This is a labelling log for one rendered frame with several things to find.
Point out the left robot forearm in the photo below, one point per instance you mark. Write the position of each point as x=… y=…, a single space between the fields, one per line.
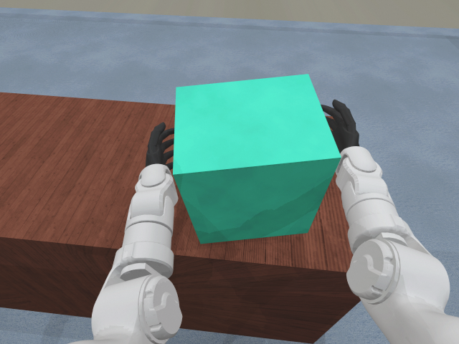
x=149 y=227

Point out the carton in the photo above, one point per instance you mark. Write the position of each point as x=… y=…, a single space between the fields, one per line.
x=252 y=158

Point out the right robot hand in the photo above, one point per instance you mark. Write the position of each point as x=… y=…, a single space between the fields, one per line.
x=343 y=125

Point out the left robot hand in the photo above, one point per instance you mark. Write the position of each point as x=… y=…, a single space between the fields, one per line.
x=155 y=153

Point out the right robot forearm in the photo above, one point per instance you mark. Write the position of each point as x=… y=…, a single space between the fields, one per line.
x=368 y=206

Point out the left robot upper arm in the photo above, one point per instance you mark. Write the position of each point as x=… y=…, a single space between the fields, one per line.
x=144 y=310

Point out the right robot upper arm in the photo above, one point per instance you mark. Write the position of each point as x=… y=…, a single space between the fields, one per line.
x=405 y=292

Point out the pedestal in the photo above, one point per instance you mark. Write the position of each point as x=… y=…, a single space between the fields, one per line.
x=68 y=171

